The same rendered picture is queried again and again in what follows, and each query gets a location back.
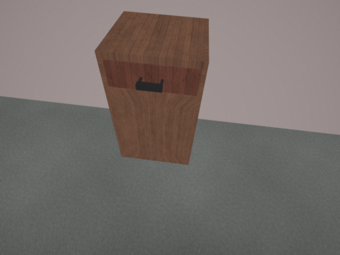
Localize handle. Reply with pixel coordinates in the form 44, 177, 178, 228
135, 77, 164, 93

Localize cabinet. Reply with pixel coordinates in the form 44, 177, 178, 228
95, 11, 209, 165

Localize drawer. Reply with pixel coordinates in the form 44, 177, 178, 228
103, 59, 201, 96

